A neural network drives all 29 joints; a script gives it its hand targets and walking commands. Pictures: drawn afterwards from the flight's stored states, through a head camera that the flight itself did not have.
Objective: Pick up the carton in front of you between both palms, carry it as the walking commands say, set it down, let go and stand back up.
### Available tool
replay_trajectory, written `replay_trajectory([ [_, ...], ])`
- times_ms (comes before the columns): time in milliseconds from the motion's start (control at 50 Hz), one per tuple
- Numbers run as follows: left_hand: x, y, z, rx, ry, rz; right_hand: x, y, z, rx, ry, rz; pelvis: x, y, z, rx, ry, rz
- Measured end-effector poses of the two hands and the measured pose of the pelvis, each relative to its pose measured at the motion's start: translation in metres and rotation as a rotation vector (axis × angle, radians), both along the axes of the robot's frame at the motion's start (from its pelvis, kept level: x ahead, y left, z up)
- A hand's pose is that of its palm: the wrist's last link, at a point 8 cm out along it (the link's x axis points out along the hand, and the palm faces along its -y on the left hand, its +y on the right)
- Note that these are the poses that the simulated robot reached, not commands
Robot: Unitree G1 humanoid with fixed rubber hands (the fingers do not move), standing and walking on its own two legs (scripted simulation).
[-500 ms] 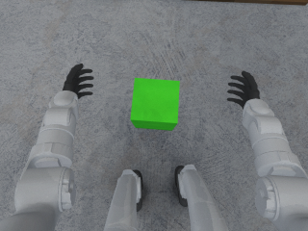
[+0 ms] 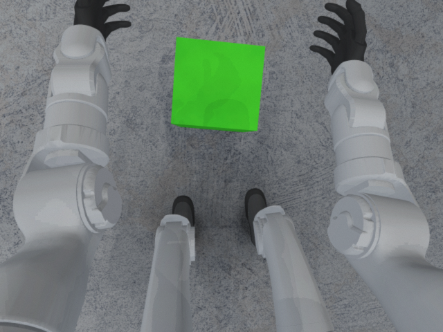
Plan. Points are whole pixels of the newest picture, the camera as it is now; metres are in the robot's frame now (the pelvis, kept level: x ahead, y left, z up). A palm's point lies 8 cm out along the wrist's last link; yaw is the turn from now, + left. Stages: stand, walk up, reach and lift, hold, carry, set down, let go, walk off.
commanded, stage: reach and lift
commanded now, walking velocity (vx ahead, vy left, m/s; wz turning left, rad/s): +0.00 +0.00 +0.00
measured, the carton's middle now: (215, 93) +0.51 -0.01 -0.51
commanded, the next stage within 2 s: none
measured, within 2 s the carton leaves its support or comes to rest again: leaves its support in 1.58 s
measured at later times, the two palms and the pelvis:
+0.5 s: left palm (139, 77) +0.53 +0.17 -0.37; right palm (299, 94) +0.48 -0.20 -0.38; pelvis -0.05 +0.00 -0.21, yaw -1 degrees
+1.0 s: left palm (149, 82) +0.54 +0.16 -0.43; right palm (286, 93) +0.49 -0.19 -0.44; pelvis -0.05 +0.00 -0.26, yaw -1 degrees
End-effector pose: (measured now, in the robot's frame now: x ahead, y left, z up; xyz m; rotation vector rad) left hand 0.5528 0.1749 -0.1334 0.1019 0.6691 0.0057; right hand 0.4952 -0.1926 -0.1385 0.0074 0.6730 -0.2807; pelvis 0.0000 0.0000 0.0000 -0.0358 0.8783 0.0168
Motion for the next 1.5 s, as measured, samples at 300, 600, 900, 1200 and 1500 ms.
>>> replay_trajectory([
  [300, -0.021, 0.003, -0.161, 0.023, 0.016, 0.036, -0.012, -0.009, -0.155, 0.002, 0.027, 0.01, -0.023, -0.003, -0.137, -0.003, 0.036, -0.01],
  [600, -0.019, -0.009, -0.27, 0.01, 0.035, 0.03, -0.01, -0.007, -0.271, 0.015, 0.067, 0.02, -0.06, -0.004, -0.239, -0.001, -0.151, -0.019],
  [900, -0.015, -0.01, -0.303, 0.011, 0.026, 0.013, 0.0, -0.002, -0.3, 0.015, 0.063, 0.039, -0.048, -0.003, -0.264, -0.006, -0.222, -0.018],
  [1200, -0.022, -0.031, -0.303, -0.014, 0.039, -0.019, -0.004, 0.021, -0.301, 0.046, 0.07, 0.075, -0.052, -0.001, -0.261, -0.008, -0.214, -0.016],
  [1500, -0.024, -0.037, -0.302, -0.018, 0.074, -0.029, -0.001, 0.027, -0.3, 0.066, 0.093, 0.088, -0.05, 0.0, -0.268, -0.003, -0.251, -0.011],
])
